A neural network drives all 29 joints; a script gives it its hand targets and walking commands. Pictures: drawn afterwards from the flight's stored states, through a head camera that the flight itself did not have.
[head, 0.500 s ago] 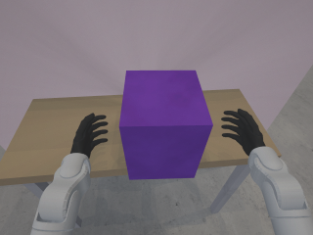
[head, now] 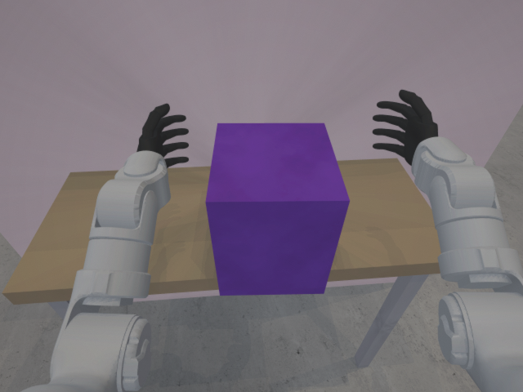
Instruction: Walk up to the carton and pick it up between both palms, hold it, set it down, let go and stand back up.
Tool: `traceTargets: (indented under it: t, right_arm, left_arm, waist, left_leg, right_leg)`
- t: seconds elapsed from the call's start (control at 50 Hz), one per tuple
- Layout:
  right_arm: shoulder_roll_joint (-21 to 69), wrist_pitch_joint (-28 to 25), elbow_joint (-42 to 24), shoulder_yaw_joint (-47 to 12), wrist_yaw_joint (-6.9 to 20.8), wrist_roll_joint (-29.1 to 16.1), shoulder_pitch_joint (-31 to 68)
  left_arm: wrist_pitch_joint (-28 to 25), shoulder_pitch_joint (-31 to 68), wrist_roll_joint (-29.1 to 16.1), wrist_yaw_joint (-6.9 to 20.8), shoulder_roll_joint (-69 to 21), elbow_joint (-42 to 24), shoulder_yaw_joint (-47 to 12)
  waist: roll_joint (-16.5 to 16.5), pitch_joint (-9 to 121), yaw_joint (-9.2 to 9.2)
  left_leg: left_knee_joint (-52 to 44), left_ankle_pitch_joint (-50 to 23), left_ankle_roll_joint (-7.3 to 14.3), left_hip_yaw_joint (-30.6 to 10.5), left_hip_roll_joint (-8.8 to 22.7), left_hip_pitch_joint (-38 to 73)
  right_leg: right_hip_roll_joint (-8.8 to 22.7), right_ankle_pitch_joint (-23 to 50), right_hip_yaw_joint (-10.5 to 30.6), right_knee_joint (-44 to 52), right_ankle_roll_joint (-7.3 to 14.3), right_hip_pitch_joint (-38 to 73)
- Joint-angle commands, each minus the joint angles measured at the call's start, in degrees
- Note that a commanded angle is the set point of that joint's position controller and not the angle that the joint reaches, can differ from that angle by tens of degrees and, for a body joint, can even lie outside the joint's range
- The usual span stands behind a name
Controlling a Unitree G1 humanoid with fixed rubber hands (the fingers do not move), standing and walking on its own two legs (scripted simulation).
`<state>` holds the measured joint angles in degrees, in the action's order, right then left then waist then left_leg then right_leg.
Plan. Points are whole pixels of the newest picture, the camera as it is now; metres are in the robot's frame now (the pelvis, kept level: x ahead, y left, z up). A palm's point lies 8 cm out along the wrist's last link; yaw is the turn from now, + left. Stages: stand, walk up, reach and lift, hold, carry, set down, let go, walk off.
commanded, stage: reach and lift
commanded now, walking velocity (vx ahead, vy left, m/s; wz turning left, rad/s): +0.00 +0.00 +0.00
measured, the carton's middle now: (271, 210) +0.44 +0.00 +0.05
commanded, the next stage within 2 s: none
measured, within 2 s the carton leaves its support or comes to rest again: neither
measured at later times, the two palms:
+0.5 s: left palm (155, 142) +0.43 +0.18 +0.20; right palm (410, 135) +0.45 -0.21 +0.21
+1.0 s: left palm (168, 163) +0.45 +0.18 +0.15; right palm (397, 162) +0.46 -0.21 +0.15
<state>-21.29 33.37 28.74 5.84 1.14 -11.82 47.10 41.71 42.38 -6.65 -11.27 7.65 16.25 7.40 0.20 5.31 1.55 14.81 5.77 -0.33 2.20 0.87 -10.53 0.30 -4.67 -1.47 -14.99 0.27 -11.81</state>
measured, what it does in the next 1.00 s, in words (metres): stands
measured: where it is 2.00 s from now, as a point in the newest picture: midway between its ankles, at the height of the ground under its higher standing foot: outside the picture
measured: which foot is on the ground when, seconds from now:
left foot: down 0.00-1.00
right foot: down 0.00-1.00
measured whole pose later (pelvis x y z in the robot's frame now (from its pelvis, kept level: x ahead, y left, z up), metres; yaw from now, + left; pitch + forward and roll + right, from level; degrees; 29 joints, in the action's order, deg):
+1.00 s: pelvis +0.02 +0.00 +0.00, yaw +0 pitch +7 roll +0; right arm -21.1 14.7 56.2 0.3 -0.9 -14.3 54.2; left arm 19.5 51.6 -10.6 -9.5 11.5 48.4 5.9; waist 1.0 5.7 1.2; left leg 10.3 4.2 -0.7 1.7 1.1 -13.5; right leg -0.1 -3.3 -2.0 -10.6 0.6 -14.7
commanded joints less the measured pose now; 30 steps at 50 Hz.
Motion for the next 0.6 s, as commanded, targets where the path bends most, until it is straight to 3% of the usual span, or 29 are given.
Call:
traceTargets:
  t: [0.0, 0.06, 0.1, 0.14, 0.18, 0.24, 0.28, 0.36, 0.48, 0.58]
  right_arm:
    - [-7.34, -3.4, 3.39, 1.78, 0.47, 1.16, 24.41]
    - [-8.07, -5.62, 6.66, 2.93, 0.55, 1.03, 27.24]
    - [-8.8, -6.94, 8.18, 3.09, 0.26, 1.41, 29.39]
    - [-8.78, -8.06, 8.82, 1.45, 0.07, 0.97, 32.08]
    - [-8.97, -9.23, 11.23, 0.78, -0.22, -0.19, 33.32]
    - [-8.79, -10.26, 14.13, -0.68, -0.42, -1.59, 33.8]
    - [-9.51, -11.01, 13.99, -1.37, -0.85, -1.93, 34.34]
    - [-9.64, -12.34, 17.05, -2.16, -1.3, -3.15, 34.86]
    - [-9.28, -13.9, 19.76, -4.25, -2.14, -3.96, 37.83]
    - [-9.91, -15.11, 22.76, -3.86, -2.44, -3.73, 36.18]
  left_arm:
    - [-3.47, 23.44, 0.54, 0.18, 5.06, 2.78, 1.65]
    - [-6.0, 26.99, 1.14, 0.06, 6.77, 4.2, 2.39]
    - [-7.3, 28.07, 1.63, -0.14, 7.07, 7.21, 3.02]
    - [-8.42, 29.96, 0.56, -0.06, 7.29, 10.38, 2.89]
    - [-9.63, 31.88, -0.25, -0.25, 8.04, 12.23, 2.61]
    - [-11.37, 32.93, -1.64, -0.54, 9.03, 13.91, 1.56]
    - [-12.25, 33.18, -2.64, -0.67, 9.86, 15.47, 1.97]
    - [-14.61, 35.43, -3.19, -0.23, 11.33, 16.28, 1.03]
    - [-16.25, 38.64, -5.47, 0.48, 12.33, 22.64, -0.27]
    - [-18.11, 38.31, -5.41, 0.92, 12.86, 25.14, -0.76]
  waist:
    - [-2.95, 17.78, 0.48]
    - [-2.04, 18.3, -0.26]
    - [-1.56, 18.84, 0.32]
    - [-3.13, 19.7, 0.66]
    - [-1.6, 20.58, 1.14]
    - [-2.35, 22.32, 0.84]
    - [-4.74, 24.07, 0.67]
    - [-1.1, 24.58, 0.22]
    - [-2.9, 23.92, -1.05]
    - [-0.55, 26.85, -0.76]
  left_leg:
    - [-2.18, -2.06, -0.86, -0.89, -1.73, 5.72]
    - [-2.58, -4.3, -0.92, -0.94, -1.87, 6.27]
    - [-2.41, -3.98, -1.0, -0.83, -2.08, 5.91]
    - [-2.42, -3.45, -0.63, -0.93, -2.06, 6.41]
    - [-2.34, -3.89, -0.55, -0.67, -1.99, 5.72]
    - [-2.44, -6.06, -0.24, -0.78, -1.82, 5.98]
    - [-2.31, -6.99, 0.0, -1.46, -1.63, 6.03]
    - [-1.74, -8.64, -0.42, -1.57, -1.9, 6.38]
    - [-2.1, -4.74, -0.32, -1.45, -2.14, 4.06]
    - [-2.08, -8.63, -0.72, -1.53, -2.0, 4.24]
  right_leg:
    - [-1.11, 4.86, 0.55, 1.6, -1.11, 7.42]
    - [-1.45, 8.17, 0.94, 1.77, -0.85, 8.31]
    - [-1.45, 7.89, 1.22, 1.97, -0.95, 8.2]
    - [-1.5, 7.92, 1.05, 1.79, -1.31, 8.26]
    - [-1.52, 7.92, 0.93, 1.32, -1.29, 8.66]
    - [-1.5, 11.21, 1.13, 1.07, -1.51, 10.11]
    - [-1.84, 12.34, 0.58, 0.55, -1.61, 11.26]
    - [-1.55, 14.0, 1.08, 0.5, -1.22, 9.94]
    - [-1.4, 10.41, 1.08, 0.51, -1.69, 8.37]
    - [-1.63, 13.97, 0.75, 0.56, -1.3, 8.33]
